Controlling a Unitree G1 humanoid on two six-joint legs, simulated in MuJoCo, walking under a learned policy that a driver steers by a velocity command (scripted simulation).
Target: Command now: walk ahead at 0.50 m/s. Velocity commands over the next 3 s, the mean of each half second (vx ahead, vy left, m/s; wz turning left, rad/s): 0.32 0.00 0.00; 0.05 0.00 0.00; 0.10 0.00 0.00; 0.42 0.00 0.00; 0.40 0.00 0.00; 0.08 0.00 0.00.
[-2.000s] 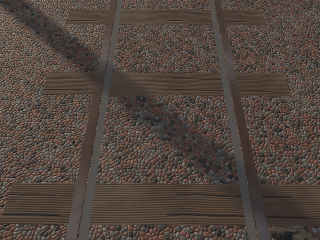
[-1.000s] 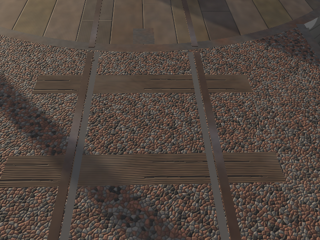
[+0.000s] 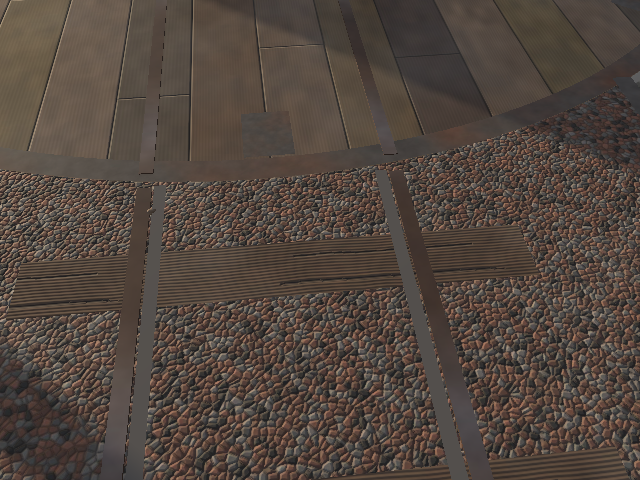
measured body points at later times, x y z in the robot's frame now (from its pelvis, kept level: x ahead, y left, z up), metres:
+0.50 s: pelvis +0.24 -0.05 +0.00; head +0.27 -0.05 +0.45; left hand +0.30 +0.21 -0.14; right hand +0.38 -0.31 -0.13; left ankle +0.34 +0.09 -0.72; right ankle +0.23 -0.14 -0.74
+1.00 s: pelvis +0.30 -0.02 -0.01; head +0.31 -0.02 +0.44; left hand +0.32 +0.24 -0.16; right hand +0.42 -0.27 -0.15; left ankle +0.34 +0.08 -0.74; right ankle +0.23 -0.14 -0.74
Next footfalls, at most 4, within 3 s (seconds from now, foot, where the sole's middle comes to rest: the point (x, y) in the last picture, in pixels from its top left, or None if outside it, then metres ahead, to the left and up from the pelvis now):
0.12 right None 0.27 -0.15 -0.78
0.56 left None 0.38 0.09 -0.78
2.04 right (369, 369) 0.75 -0.15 -0.78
2.52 left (272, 285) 1.01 0.07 -0.78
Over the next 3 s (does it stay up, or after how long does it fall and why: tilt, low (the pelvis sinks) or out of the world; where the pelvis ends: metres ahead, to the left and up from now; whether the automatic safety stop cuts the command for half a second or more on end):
stays up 0.91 -0.04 -0.01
